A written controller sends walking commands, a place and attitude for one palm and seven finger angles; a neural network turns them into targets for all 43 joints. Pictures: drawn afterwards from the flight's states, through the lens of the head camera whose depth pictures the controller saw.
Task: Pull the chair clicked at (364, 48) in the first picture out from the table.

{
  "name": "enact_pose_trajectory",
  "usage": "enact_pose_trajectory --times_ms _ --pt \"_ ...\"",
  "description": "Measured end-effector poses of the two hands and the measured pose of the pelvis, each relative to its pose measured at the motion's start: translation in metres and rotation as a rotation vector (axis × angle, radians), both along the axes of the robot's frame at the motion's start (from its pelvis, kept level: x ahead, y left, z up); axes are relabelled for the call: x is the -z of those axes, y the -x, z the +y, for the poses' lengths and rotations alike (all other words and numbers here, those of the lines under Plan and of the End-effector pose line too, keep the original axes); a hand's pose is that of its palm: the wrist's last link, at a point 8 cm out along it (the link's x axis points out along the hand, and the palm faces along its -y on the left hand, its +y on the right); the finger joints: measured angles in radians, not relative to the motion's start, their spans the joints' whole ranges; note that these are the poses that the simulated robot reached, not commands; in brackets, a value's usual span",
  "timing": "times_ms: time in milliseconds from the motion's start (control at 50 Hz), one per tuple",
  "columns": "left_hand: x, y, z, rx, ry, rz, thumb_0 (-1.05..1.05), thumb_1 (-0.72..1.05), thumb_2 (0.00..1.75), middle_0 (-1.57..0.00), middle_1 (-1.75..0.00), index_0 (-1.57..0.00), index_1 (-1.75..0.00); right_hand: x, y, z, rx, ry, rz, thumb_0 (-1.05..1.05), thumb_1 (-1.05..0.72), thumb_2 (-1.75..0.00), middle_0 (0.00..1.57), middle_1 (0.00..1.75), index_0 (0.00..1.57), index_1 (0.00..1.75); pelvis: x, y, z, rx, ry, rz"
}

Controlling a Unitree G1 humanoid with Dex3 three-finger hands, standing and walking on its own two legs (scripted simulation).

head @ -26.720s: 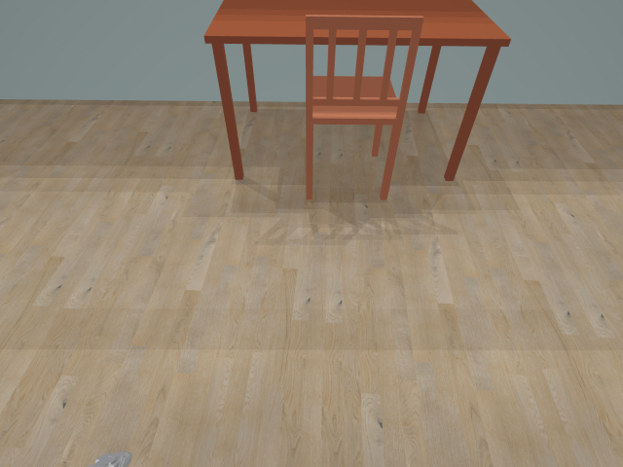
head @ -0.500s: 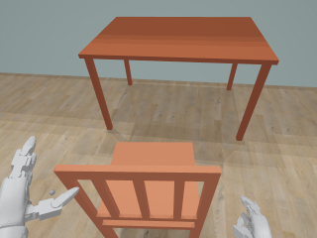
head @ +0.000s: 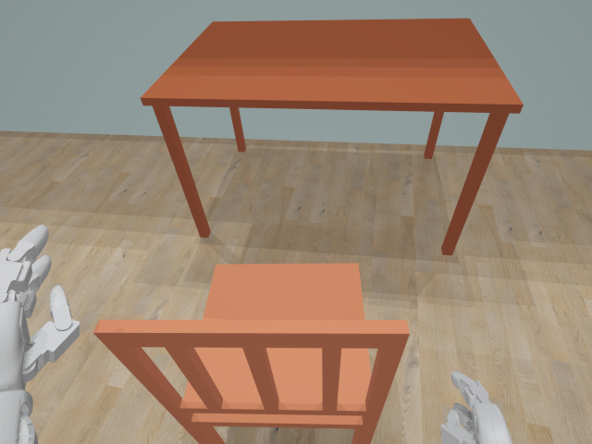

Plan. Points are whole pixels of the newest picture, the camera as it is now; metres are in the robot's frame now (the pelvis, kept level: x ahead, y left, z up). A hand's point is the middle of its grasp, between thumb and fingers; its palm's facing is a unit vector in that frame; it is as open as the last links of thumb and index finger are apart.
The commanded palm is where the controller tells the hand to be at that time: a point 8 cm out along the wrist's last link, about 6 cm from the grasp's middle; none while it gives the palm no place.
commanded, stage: draw the hand back to the body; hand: left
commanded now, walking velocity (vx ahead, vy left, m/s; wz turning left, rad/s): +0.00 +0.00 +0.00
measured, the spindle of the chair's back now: (263, 377) +0.25 +0.10 -0.11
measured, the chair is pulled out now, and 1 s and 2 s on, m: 0.71 0.71 0.71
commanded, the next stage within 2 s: step back with the hand held close in 0.12 s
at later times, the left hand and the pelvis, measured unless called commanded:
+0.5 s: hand (64, 336) +0.18 +0.26 +0.15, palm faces +0.35 -0.78 -0.52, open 7.4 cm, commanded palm +0.12 +0.31 +0.18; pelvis -0.03 +0.01 +0.00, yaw -1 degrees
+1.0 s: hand out of the picture +0.10 +0.28 +0.15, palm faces +0.44 -0.78 -0.45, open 7.4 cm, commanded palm +0.03 +0.32 +0.18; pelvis -0.10 +0.02 -0.01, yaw +0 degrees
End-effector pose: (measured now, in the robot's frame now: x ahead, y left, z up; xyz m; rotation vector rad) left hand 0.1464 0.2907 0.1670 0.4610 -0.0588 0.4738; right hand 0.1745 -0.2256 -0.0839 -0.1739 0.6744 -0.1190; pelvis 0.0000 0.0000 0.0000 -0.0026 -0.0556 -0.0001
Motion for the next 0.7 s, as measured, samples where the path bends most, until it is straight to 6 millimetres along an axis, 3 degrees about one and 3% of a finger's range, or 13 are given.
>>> enact_pose_trajectory --times_ms 160,280,340,400,480,580,700 --pt "-0.014 0.004 0.003 -0.012 -0.042 -0.045 0.02 0.89 0.9 -0.21 -0.3 -0.21 -0.3 -0.002 0.0 -0.002 0.004 0.004 -0.007 0.02 -0.9 -0.9 0.2 0.3 0.2 0.3 0.0 0.0 -0.001 -0.002 0.002 -0.009" --pt "-0.01 0.004 0.004 -0.018 -0.021 -0.041 0.02 0.89 0.9 -0.21 -0.31 -0.21 -0.3 -0.002 -0.001 0.002 -0.005 -0.01 -0.015 0.02 -0.9 -0.9 0.2 0.3 0.21 0.3 -0.001 0.004 -0.001 -0.001 0.003 -0.01" --pt "-0.02 0.001 0.006 0.01 -0.064 -0.07 0.02 0.89 0.9 -0.21 -0.31 -0.21 -0.3 -0.002 0.002 0.002 -0.007 -0.008 -0.001 0.02 -0.9 -0.9 0.2 0.3 0.21 0.3 -0.001 0.009 0.0 0.001 0.009 0.004" --pt "-0.022 -0.001 0.007 0.04 -0.099 -0.053 0.02 0.89 0.9 -0.21 -0.31 -0.21 -0.3 -0.001 0.009 0.0 0.013 -0.008 0.024 0.02 -0.9 -0.9 0.2 0.3 0.21 0.3 -0.001 0.016 0.003 0.007 0.008 0.022" --pt "-0.01 0.005 0.004 0.082 -0.105 0.036 0.02 0.9 0.9 -0.21 -0.31 -0.21 -0.3 0.003 0.025 -0.003 0.059 -0.01 0.061 0.02 -0.9 -0.9 0.2 0.3 0.21 0.3 -0.001 0.025 0.009 0.017 0.002 0.041" --pt "-0.002 0.023 0.004 0.109 -0.111 0.083 0.02 0.89 0.9 -0.21 -0.31 -0.21 -0.3 0.006 0.048 -0.004 0.09 0.006 0.103 0.02 -0.9 -0.9 0.2 0.3 0.21 0.3 0.0 0.039 0.01 0.017 -0.004 0.048" --pt "-0.015 0.05 0.008 0.085 -0.142 -0.009 0.02 0.89 0.9 -0.21 -0.31 -0.21 -0.3 0.005 0.069 -0.002 0.071 0.026 0.102 0.02 -0.9 -0.9 0.2 0.3 0.2 0.3 0.004 0.058 0.005 0.006 0.001 0.044"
